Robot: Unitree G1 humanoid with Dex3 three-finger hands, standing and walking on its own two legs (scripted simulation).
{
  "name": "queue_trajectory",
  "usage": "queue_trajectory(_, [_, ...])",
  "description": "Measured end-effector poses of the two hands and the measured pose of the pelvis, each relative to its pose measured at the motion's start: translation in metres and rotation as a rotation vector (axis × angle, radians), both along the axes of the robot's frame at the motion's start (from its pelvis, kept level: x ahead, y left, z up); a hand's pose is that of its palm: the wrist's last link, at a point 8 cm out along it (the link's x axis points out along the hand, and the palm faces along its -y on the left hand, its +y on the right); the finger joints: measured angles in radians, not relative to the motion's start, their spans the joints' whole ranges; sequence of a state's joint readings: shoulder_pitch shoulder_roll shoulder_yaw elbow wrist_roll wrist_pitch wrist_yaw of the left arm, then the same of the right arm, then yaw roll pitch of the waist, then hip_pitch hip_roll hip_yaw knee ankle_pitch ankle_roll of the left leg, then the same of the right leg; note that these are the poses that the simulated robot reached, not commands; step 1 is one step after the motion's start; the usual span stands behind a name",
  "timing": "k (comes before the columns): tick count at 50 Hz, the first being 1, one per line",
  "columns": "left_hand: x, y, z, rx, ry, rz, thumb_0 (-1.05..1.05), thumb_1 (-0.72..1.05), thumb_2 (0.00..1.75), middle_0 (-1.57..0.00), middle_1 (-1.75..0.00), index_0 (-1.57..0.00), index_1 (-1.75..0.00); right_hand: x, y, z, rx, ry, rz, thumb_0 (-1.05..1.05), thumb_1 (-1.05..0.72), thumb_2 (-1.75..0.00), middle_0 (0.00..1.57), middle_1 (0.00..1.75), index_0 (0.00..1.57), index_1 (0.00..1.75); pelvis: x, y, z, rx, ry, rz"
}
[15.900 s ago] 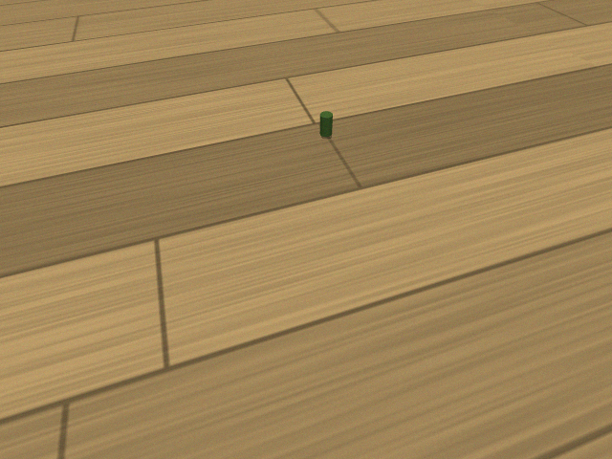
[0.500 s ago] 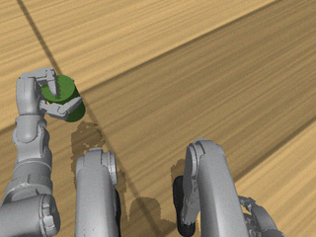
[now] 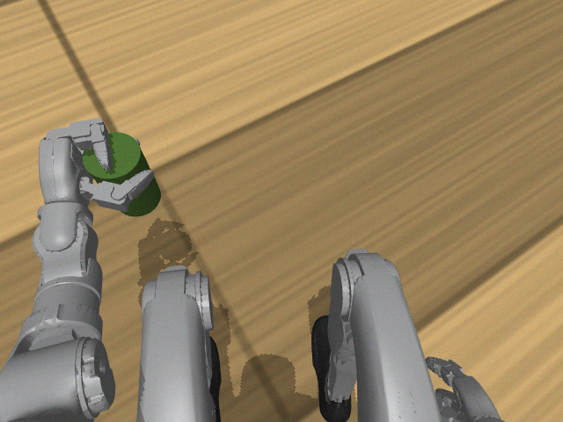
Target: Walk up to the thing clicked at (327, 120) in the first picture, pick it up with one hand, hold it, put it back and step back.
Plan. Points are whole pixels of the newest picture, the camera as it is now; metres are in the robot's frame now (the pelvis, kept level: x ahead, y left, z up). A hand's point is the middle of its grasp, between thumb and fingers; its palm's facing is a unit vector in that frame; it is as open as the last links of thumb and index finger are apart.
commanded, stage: lift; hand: left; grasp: from the side
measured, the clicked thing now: (126, 178) +0.46 +0.21 -0.09
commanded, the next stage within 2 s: hold in 1.92 s
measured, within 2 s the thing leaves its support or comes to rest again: neither
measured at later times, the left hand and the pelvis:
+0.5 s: hand (92, 159) +0.43 +0.20 +0.04, palm faces +0.06 -1.00 -0.06, open 5.9 cm; pelvis +0.01 +0.00 +0.06, yaw +1 degrees
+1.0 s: hand out of the picture +0.40 +0.20 +0.22, palm faces +0.11 -0.99 -0.05, open 6.2 cm; pelvis +0.04 +0.01 +0.21, yaw +2 degrees
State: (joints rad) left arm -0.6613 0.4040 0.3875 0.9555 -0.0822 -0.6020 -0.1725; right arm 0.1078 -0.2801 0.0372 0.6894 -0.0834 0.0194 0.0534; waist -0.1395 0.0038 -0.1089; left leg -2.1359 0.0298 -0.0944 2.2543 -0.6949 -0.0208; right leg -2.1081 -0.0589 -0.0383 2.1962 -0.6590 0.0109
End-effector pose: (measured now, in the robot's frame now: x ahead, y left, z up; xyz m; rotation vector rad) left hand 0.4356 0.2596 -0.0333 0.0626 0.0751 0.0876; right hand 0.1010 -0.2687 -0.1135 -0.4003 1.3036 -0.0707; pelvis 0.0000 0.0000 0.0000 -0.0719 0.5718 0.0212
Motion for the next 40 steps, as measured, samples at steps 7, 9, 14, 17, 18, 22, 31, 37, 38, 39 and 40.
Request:
queue_trajectory(7, [-0.004, -0.002, 0.007, -0.008, 0.000, -0.023, 0.01, -0.35, 1.11, -0.72, -1.08, -1.44, -1.55, 0.005, 0.000, 0.006, 0.005, -0.024, -0.016, 0.00, -0.95, -0.91, 0.20, 0.30, 0.21, 0.30, 0.001, 0.000, 0.006, 0.006, 0.005, 0.001])
queue_trajectory(9, [-0.007, -0.003, 0.009, -0.010, 0.006, -0.028, 0.01, -0.35, 1.11, -0.72, -1.08, -1.45, -1.55, 0.007, 0.001, 0.009, 0.007, -0.037, -0.019, 0.00, -0.95, -0.91, 0.20, 0.30, 0.21, 0.30, 0.001, 0.000, 0.008, 0.005, 0.006, 0.001])
queue_trajectory(14, [-0.017, -0.004, 0.024, 0.001, 0.006, -0.048, 0.01, -0.35, 1.10, -0.72, -1.08, -1.45, -1.54, 0.015, 0.003, 0.020, 0.015, -0.077, -0.030, 0.00, -0.95, -0.91, 0.20, 0.30, 0.21, 0.30, 0.002, 0.000, 0.019, 0.008, 0.008, 0.003])
queue_trajectory(17, [-0.022, -0.003, 0.035, -0.011, 0.007, -0.035, 0.01, -0.35, 1.10, -0.72, -1.08, -1.45, -1.53, 0.021, 0.005, 0.028, 0.021, -0.097, -0.031, 0.00, -0.95, -0.91, 0.20, 0.30, 0.21, 0.30, 0.003, 0.000, 0.029, 0.010, 0.011, 0.003])
queue_trajectory(18, [-0.023, -0.003, 0.039, -0.009, 0.009, -0.034, 0.01, -0.35, 1.10, -0.72, -1.08, -1.44, -1.53, 0.024, 0.005, 0.031, 0.023, -0.105, -0.030, 0.00, -0.95, -0.91, 0.20, 0.30, 0.21, 0.30, 0.003, 0.000, 0.032, 0.010, 0.013, 0.004])
queue_trajectory(22, [-0.028, -0.004, 0.061, 0.006, 0.009, -0.042, 0.01, -0.34, 1.10, -0.72, -1.08, -1.44, -1.53, 0.035, 0.008, 0.046, 0.034, -0.141, -0.033, 0.00, -0.95, -0.91, 0.20, 0.30, 0.21, 0.30, 0.005, 0.000, 0.047, 0.012, 0.019, 0.006])
queue_trajectory(31, [-0.037, -0.004, 0.119, -0.001, 0.000, -0.013, 0.00, -0.33, 1.08, -0.71, -1.08, -1.43, -1.53, 0.060, 0.014, 0.090, 0.050, -0.211, -0.043, 0.01, -0.94, -0.91, 0.20, 0.30, 0.21, 0.30, 0.013, 0.001, 0.092, 0.014, 0.011, 0.009])
queue_trajectory(37, [-0.044, -0.002, 0.161, -0.007, 0.011, 0.006, 0.00, -0.32, 1.07, -0.70, -1.09, -1.40, -1.51, 0.075, 0.020, 0.127, 0.058, -0.251, -0.056, 0.01, -0.93, -0.90, 0.20, 0.30, 0.21, 0.30, 0.021, 0.003, 0.128, 0.014, -0.012, 0.012])
queue_trajectory(38, [-0.046, -0.002, 0.168, -0.009, 0.013, 0.009, 0.00, -0.32, 1.07, -0.70, -1.09, -1.40, -1.51, 0.077, 0.022, 0.134, 0.060, -0.257, -0.057, 0.01, -0.93, -0.90, 0.20, 0.30, 0.21, 0.30, 0.022, 0.004, 0.134, 0.015, -0.018, 0.013])
queue_trajectory(39, [-0.048, -0.003, 0.175, -0.011, 0.015, 0.011, 0.00, -0.31, 1.06, -0.70, -1.09, -1.40, -1.50, 0.080, 0.023, 0.141, 0.062, -0.264, -0.058, 0.01, -0.92, -0.90, 0.20, 0.30, 0.21, 0.30, 0.024, 0.004, 0.141, 0.015, -0.024, 0.014])
queue_trajectory(40, [-0.050, -0.003, 0.183, -0.011, 0.017, 0.011, 0.00, -0.31, 1.06, -0.70, -1.09, -1.39, -1.50, 0.082, 0.024, 0.148, 0.064, -0.270, -0.058, 0.01, -0.92, -0.90, 0.20, 0.30, 0.21, 0.30, 0.025, 0.004, 0.147, 0.016, -0.030, 0.014])
